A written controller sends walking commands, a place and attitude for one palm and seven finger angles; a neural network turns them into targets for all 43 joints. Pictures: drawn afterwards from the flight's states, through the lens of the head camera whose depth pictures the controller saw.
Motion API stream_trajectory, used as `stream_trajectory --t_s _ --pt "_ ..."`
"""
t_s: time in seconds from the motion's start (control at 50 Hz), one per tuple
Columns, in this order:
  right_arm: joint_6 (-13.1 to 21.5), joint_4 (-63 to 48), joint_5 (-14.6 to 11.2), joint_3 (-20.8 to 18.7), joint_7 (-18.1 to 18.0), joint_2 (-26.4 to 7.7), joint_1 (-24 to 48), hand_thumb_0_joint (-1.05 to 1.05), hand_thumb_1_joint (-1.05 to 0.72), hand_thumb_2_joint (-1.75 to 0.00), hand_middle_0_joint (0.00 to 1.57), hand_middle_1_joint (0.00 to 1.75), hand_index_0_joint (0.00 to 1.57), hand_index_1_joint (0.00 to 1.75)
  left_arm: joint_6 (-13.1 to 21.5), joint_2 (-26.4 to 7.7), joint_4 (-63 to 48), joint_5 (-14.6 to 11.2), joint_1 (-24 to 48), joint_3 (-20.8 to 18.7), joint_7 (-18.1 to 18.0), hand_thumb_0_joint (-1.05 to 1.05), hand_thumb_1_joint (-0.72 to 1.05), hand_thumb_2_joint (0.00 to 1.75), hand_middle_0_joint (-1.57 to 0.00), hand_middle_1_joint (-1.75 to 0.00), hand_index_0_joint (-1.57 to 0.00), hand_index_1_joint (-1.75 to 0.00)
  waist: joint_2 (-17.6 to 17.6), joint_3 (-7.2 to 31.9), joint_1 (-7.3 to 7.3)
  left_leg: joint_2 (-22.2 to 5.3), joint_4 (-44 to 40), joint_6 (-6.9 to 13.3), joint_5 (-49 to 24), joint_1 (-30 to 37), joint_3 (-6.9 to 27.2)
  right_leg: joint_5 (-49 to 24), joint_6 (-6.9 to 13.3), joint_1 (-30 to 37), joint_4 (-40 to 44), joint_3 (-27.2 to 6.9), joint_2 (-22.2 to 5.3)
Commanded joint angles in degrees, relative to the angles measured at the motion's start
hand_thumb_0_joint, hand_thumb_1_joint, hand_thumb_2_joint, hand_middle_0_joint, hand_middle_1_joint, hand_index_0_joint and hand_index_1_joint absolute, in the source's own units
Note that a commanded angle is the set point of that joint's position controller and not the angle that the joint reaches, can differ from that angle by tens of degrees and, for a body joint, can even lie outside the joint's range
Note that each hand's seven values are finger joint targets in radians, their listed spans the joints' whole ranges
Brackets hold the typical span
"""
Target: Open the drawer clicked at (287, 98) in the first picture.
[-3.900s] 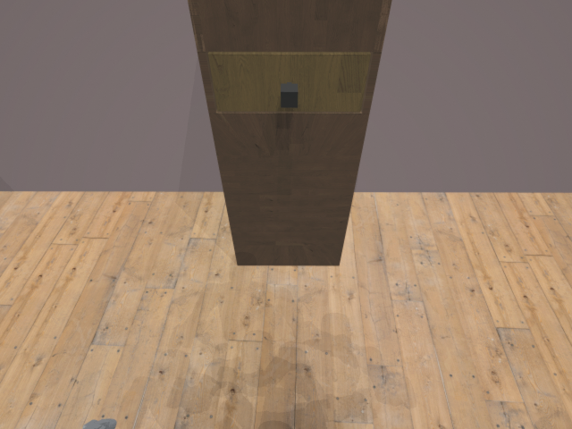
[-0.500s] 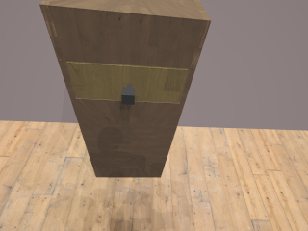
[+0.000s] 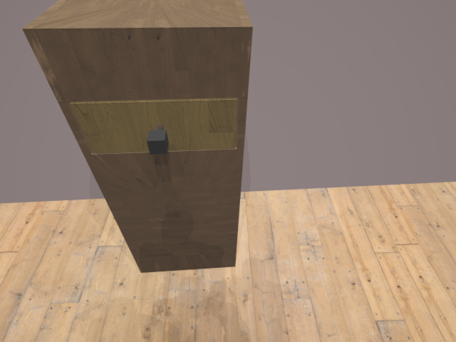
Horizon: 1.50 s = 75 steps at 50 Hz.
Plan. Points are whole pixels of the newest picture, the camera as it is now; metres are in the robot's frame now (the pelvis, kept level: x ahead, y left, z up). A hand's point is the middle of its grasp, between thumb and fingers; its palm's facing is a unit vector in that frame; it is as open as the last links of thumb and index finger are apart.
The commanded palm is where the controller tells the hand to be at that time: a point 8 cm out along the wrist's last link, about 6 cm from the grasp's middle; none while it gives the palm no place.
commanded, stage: come to a stop and stand still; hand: left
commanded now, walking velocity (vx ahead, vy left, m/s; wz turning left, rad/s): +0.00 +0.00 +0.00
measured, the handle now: (159, 137) +0.57 +0.19 +0.05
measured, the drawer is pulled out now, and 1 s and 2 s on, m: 0.00 0.00 0.00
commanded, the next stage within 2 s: look again from close up in 0.98 s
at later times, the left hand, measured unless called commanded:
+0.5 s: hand out of the picture -0.01 +0.14 -0.17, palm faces +0.07 -0.99 -0.15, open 7.4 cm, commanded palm none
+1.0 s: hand out of the picture +0.04 +0.15 -0.17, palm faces +0.05 -0.98 -0.19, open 7.4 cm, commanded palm none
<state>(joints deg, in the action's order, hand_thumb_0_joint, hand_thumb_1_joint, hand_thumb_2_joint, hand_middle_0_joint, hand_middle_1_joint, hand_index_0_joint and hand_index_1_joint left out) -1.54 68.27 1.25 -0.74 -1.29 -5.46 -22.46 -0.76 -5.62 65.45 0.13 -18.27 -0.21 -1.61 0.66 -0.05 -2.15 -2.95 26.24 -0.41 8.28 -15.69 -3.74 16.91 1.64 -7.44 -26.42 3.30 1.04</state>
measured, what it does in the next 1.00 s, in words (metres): shifts its weight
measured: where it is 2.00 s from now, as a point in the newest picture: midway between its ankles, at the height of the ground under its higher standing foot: outside the picture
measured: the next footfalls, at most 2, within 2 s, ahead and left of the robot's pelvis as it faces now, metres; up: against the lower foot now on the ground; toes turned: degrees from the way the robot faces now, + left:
none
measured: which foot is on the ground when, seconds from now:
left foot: down 0.00-1.00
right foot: down 0.00-1.00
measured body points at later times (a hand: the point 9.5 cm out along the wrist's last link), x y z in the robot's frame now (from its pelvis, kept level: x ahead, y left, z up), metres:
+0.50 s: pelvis +0.03 -0.01 +0.00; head +0.04 -0.01 +0.45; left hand -0.01 +0.19 -0.16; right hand +0.02 -0.22 -0.16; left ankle +0.07 +0.12 -0.74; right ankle -0.02 -0.10 -0.74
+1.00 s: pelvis +0.05 -0.01 +0.00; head +0.06 -0.02 +0.45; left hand +0.04 +0.20 -0.16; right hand +0.06 -0.23 -0.16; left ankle +0.07 +0.12 -0.74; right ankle -0.02 -0.10 -0.74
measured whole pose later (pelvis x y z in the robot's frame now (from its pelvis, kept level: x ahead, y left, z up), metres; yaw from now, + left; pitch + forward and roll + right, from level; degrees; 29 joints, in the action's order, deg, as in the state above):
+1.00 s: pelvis +0.05 -0.01 +0.00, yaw +0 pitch -1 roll +1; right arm -0.1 66.5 0.9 0.2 -2.2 -8.8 -14.3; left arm 0.6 -7.3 64.6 0.4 -17.5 -0.1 -2.2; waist -0.1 -1.5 0.1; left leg -2.5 23.0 -1.6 11.1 -10.3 -4.0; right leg 18.8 2.1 -1.3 -21.4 3.0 0.8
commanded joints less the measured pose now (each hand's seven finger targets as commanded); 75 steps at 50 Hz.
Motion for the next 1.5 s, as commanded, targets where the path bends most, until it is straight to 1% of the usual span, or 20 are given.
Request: stream_trajectory --t_s 0.0,0.26,0.42,0.56,0.62,0.78,1.04,1.06,1.08,1.1,1.12,1.14,1.16,1.18,1.22,1.28,1.34,1.38,1.44,1.48 --pt "1.0 -1.5 -0.3 -0.6 -0.8 -3.4 -2.1 0.0 -0.9 -0.9 0.2 0.3 0.2 0.3 0.8 -5.3 -1.7 0.0 -3.8 -1.0 -0.7 0.0 0.9 0.9 -0.2 -0.3 -0.2 -0.3 -1.4 -9.9 1.41 -2.0 -3.6 0.5 5.3 1.9 3.8 10.1 1.0 -13.4 12.0 -7.8 -7.4" --pt "2.2 -2.1 -0.7 -0.5 -1.4 -3.8 0.1 0.0 -0.9 -0.9 0.2 0.3 0.2 0.3 1.6 -3.2 -0.5 0.2 -6.8 -0.7 -1.0 0.0 0.9 0.9 -0.2 -0.3 -0.2 -0.3 -0.4 -4.6 1.94 -3.5 -4.4 1.3 -3.2 6.0 4.5 -4.8 0.1 -7.0 9.2 -5.9 -6.5" --pt "2.2 -2.6 -0.7 -0.2 -1.4 -5.2 2.6 0.0 -0.9 -0.9 0.2 0.3 0.2 0.3 1.7 -3.9 -0.5 0.4 -6.8 -0.6 -1.1 0.0 0.9 0.9 -0.2 -0.3 -0.2 -0.3 -1.7 -5.3 2.09 -3.8 -4.6 1.4 -6.8 7.4 4.4 -9.7 -0.4 -5.5 9.2 -5.3 -6.9" --pt "2.3 -3.1 -0.7 -0.1 -1.3 -6.8 4.4 0.0 -0.9 -0.9 0.2 0.3 0.2 0.3 1.7 -5.5 -0.9 0.4 -6.4 -0.6 -1.1 0.0 0.9 0.9 -0.2 -0.3 -0.2 -0.3 -1.8 -4.1 2.27 -3.7 -4.3 1.3 -9.4 8.8 4.0 -15.1 -0.5 -3.3 8.9 -5.2 -7.2" --pt "2.3 -3.3 -0.7 -0.1 -1.3 -7.1 4.8 0.0 -0.9 -0.9 0.2 0.3 0.2 0.3 1.7 -6.0 -1.2 0.4 -6.0 -0.7 -1.1 0.0 0.9 0.9 -0.2 -0.3 -0.2 -0.3 -0.8 -3.7 2.29 -3.8 -4.3 1.2 -10.0 9.3 3.8 -15.9 -0.6 -2.8 8.8 -5.1 -7.4" --pt "2.3 -3.3 -0.7 0.0 -1.3 -7.9 5.6 0.0 -0.9 -0.9 0.2 0.3 0.2 0.3 1.6 -7.1 -1.5 0.4 -5.2 -0.8 -1.2 0.0 0.9 0.9 -0.2 -0.3 -0.2 -0.3 -2.4 -3.8 2.43 -3.9 -4.3 1.2 -11.1 9.7 3.7 -18.8 -0.7 -1.5 9.0 -4.9 -7.5" --pt "2.2 -3.0 -0.6 0.2 -1.4 -8.0 5.5 0.0 -0.9 -0.9 0.2 0.3 0.2 0.3 1.6 -7.5 -1.6 0.3 -4.8 -0.9 -1.2 0.0 0.9 0.9 -0.2 -0.3 -0.2 -0.3 -1.8 -4.5 2.51 -3.7 -4.5 1.0 -10.5 9.6 3.3 -19.7 -0.7 -0.8 9.5 -4.8 -7.7" --pt "3.5 -8.0 -1.0 0.1 -0.4 -9.4 10.6 0.0 -0.9 -0.9 0.2 0.3 0.2 0.3 4.3 -8.5 -1.3 1.8 -8.0 -0.4 -3.3 0.0 0.9 0.9 -0.2 -0.3 -0.2 -0.3 -3.0 -6.8 4.05 -2.7 11.0 -0.1 -10.6 2.8 0.1 -48.3 -4.1 -4.8 8.6 -10.2 -11.0" --pt "2.9 -10.9 -0.6 0.1 0.0 -8.0 9.5 0.0 -0.9 -0.9 0.2 0.3 0.2 0.3 4.6 -11.6 -3.1 1.7 -6.5 -1.1 -3.3 0.0 0.9 0.9 -0.2 -0.3 -0.2 -0.3 -2.7 -6.0 1.03 0.2 9.7 0.3 0.4 -1.5 -1.0 -64.0 -2.7 1.8 3.7 -8.1 -12.4" --pt "3.2 -10.2 -0.2 0.1 -0.1 -6.3 4.0 0.0 -0.9 -0.9 0.2 0.3 0.2 0.3 4.8 -11.1 -4.4 1.1 -6.2 -0.8 -3.0 0.0 0.9 0.9 -0.2 -0.3 -0.2 -0.3 -7.3 1.9 -0.21 0.9 5.9 2.0 3.9 0.4 -1.1 -70.2 -0.4 6.9 -2.2 -7.0 -12.1" --pt "3.4 -10.0 0.0 -0.3 -0.4 -7.4 1.8 0.0 -0.9 -0.9 0.2 0.3 0.2 0.3 4.7 -10.3 -5.5 0.5 -5.1 -0.4 -2.7 0.0 0.9 0.9 -0.2 -0.3 -0.2 -0.3 -8.3 7.5 -0.55 0.9 5.4 2.7 -1.6 3.7 -0.7 -68.3 0.4 9.3 -5.9 -5.2 -10.7" --pt "3.4 -9.9 -0.3 -0.5 -0.6 -8.2 1.6 0.0 -0.9 -0.9 0.2 0.3 0.2 0.3 4.5 -10.1 -6.3 0.3 -5.1 -0.6 -2.5 0.0 0.9 0.9 -0.2 -0.3 -0.2 -0.3 -7.5 8.1 -0.04 -0.2 5.8 3.1 -7.6 5.0 0.2 -61.2 0.6 7.5 -6.3 -5.0 -9.8" --pt "3.3 -10.1 -0.4 -0.4 -0.7 -8.5 2.2 0.0 -0.9 -0.9 0.2 0.3 0.2 0.3 4.2 -9.8 -6.6 0.3 -5.9 -0.6 -2.3 0.0 0.9 0.9 -0.2 -0.3 -0.2 -0.3 -6.0 6.9 0.72 -1.2 6.4 3.1 -11.4 5.7 0.8 -54.1 0.6 4.9 -5.3 -5.3 -9.2" --pt "3.1 -10.1 -0.4 -0.4 -0.8 -8.8 2.4 0.0 -0.9 -0.9 0.2 0.3 0.2 0.3 3.5 -9.3 -6.8 0.4 -5.6 -0.5 -2.3 0.0 0.9 0.9 -0.2 -0.3 -0.2 -0.3 -3.2 3.3 0.89 -2.3 6.1 3.2 -13.7 5.8 1.6 -43.5 0.8 1.4 -4.3 -5.1 -8.2" --pt "2.4 -10.7 -0.5 -0.2 -0.6 -8.8 4.2 0.0 -0.9 -0.9 0.2 0.3 0.2 0.3 2.5 -8.4 -7.1 0.6 -5.9 -0.4 -2.0 0.0 0.9 0.9 -0.2 -0.3 -0.2 -0.3 -0.8 -3.6 1.85 -3.2 4.6 2.9 -10.4 3.1 3.0 -24.6 1.2 -4.2 -0.1 -5.5 -6.9" --pt "2.2 -10.8 -0.4 -0.2 -0.3 -9.0 4.6 0.0 -0.9 -0.9 0.2 0.3 0.2 0.3 2.0 -8.8 -7.3 0.8 -5.0 -0.3 -1.6 0.0 0.9 0.9 -0.2 -0.3 -0.2 -0.3 -1.4 -4.5 1.74 -3.0 2.7 2.8 -6.2 2.5 4.1 -12.8 1.2 -5.6 1.5 -5.5 -5.9" --pt "1.8 -11.2 -0.3 -0.3 0.0 -9.6 5.3 0.0 -0.9 -0.9 0.2 0.3 0.2 0.3 1.4 -8.7 -8.2 0.7 -4.1 -0.1 -1.2 0.0 0.9 0.9 -0.2 -0.3 -0.2 -0.3 0.5 -8.0 1.94 -2.7 -1.3 3.1 6.4 -0.9 6.0 3.6 1.2 -9.0 3.8 -6.1 -5.1" --pt "1.9 -11.3 -0.1 -0.3 0.2 -9.6 5.0 0.0 -0.9 -0.9 0.2 0.3 0.2 0.3 1.3 -8.9 -8.3 0.9 -4.0 -0.1 -1.0 0.0 0.9 0.9 -0.2 -0.3 -0.2 -0.3 0.5 -8.9 2.02 -2.7 -3.4 3.3 10.0 -2.3 7.0 5.7 1.2 -9.4 4.1 -5.7 -4.9" --pt "1.9 -11.6 -0.1 -0.5 0.3 -10.4 4.4 0.0 -0.9 -0.9 0.2 0.3 0.2 0.3 1.1 -8.9 -8.6 0.9 -4.5 -0.1 -0.8 0.0 0.9 0.9 -0.2 -0.3 -0.2 -0.3 0.4 -7.6 2.2 -3.0 -5.9 3.5 15.1 -3.4 8.5 6.9 0.9 -8.7 3.5 -5.1 -4.6" --pt "2.2 -11.4 -0.1 -0.4 0.2 -10.5 4.0 0.0 -0.9 -0.9 0.2 0.3 0.2 0.3 1.2 -8.7 -8.3 0.9 -5.1 -0.1 -0.7 0.0 0.9 0.9 -0.2 -0.3 -0.2 -0.3 0.8 -5.7 2.44 -3.6 -7.0 3.8 14.2 -2.7 9.2 4.5 0.6 -7.2 2.9 -4.4 -4.6"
